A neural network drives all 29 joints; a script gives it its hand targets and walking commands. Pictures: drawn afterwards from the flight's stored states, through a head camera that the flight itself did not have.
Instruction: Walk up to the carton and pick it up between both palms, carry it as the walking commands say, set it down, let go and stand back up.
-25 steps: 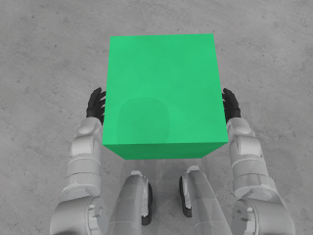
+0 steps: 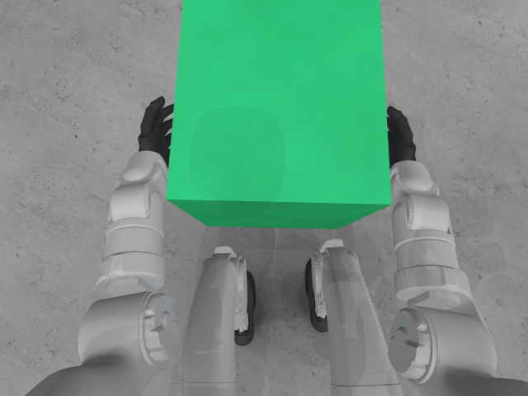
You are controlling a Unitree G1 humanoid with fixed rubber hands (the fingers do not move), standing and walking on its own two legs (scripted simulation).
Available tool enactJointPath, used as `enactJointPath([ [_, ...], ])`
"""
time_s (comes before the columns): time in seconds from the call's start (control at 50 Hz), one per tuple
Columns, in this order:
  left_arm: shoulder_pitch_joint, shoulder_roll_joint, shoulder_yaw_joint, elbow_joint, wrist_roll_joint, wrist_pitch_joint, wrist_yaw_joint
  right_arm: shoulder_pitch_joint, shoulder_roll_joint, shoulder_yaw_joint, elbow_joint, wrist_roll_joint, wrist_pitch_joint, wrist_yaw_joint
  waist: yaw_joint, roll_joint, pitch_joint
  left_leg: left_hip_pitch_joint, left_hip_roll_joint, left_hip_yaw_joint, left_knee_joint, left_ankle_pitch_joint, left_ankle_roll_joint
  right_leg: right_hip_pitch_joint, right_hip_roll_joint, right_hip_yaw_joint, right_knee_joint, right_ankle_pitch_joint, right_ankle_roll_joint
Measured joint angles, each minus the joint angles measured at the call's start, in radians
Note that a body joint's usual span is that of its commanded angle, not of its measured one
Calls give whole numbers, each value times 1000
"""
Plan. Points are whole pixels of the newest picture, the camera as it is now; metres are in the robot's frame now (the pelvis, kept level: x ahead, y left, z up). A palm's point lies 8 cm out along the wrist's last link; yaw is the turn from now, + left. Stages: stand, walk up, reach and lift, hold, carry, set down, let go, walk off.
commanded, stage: set down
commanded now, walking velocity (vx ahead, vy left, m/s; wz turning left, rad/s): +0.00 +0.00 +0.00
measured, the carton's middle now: (276, 135) +0.48 +0.00 -0.15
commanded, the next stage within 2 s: none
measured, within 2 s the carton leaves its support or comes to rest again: neither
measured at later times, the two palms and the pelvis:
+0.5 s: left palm (177, 155) +0.46 +0.18 -0.19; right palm (372, 161) +0.45 -0.17 -0.21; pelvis -0.05 -0.01 -0.08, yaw +1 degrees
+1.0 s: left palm (184, 145) +0.50 +0.19 -0.26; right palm (357, 151) +0.48 -0.17 -0.28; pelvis -0.04 +0.00 -0.14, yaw +1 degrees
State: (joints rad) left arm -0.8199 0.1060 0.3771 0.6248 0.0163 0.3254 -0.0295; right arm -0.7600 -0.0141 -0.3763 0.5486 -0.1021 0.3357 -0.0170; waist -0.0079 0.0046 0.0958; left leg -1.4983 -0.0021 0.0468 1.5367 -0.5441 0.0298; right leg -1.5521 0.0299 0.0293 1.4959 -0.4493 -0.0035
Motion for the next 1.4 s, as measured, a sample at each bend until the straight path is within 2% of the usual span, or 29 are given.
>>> enactJointPath([
  [0.12, -100, 31, -19, 0, -29, -5, 22, -90, -34, 0, -20, 0, 6, -3, 0, 0, 115, -23, 0, 1, 72, -10, 0, -25, 0, 0, 72, -9, 1],
  [0.32, -336, 118, -24, 0, -67, -8, 25, -315, -97, 1, -75, 18, 36, -32, 0, 0, 438, -30, 0, 2, 184, -2, 0, -34, 0, -2, 183, 2, 3],
  [0.42, -363, 149, -70, 0, -107, 32, 59, -345, -126, 31, -79, 70, 90, -63, 0, 0, 435, -120, 0, 4, 247, 0, 0, -124, 0, -2, 245, 7, 3],
  [0.52, -369, 157, -72, 0, -113, 76, 81, -378, -150, 61, -23, 91, 111, -74, 0, 0, 433, -142, 0, 5, 281, -3, 0, -146, 0, -2, 278, 5, 3],
  [0.64, -445, 179, -36, 86, -88, 73, 75, -484, -165, 48, 137, 91, 63, -70, 0, 0, 428, -172, 0, 5, 318, -3, 0, -177, 0, -2, 313, 6, 3],
  [0.72, -503, 194, -20, 128, -62, 56, 58, -542, -173, 27, 195, 91, 29, -69, 0, 0, 427, -228, 0, 6, 356, -4, 3, -233, 0, -3, 350, 5, 3],
  [0.8, -534, 199, -18, 130, -64, 47, 54, -556, -182, 26, 183, 91, 18, -67, 0, 0, 429, -297, 0, 7, 400, -10, 5, -300, 0, -4, 391, 2, 3],
  [0.92, -541, 213, -79, 130, -123, 45, 78, -522, -189, 43, 98, 91, 60, -76, 0, 0, 433, -348, 0, 7, 451, -31, 8, -351, 1, -5, 440, -17, 6],
  [1.08, -551, 222, -71, 146, -107, 42, 81, -574, -199, 43, 185, 91, 30, -68, 0, 0, 430, -386, -1, 7, 488, -53, 9, -392, 1, -6, 478, -38, 6],
  [1.22, -559, 227, -73, 156, -126, 13, 83, -591, -203, 43, 200, 91, 4, -67, 0, 0, 430, -443, -1, 7, 542, -77, 9, -453, 1, -8, 532, -58, 6],
  [1.4, -570, 235, -113, 189, -150, -12, 113, -630, -246, 89, 265, 108, -11, -62, 0, 0, 430, -478, -1, 7, 617, -121, 14, -489, 1, -11, 605, -98, 6],
])
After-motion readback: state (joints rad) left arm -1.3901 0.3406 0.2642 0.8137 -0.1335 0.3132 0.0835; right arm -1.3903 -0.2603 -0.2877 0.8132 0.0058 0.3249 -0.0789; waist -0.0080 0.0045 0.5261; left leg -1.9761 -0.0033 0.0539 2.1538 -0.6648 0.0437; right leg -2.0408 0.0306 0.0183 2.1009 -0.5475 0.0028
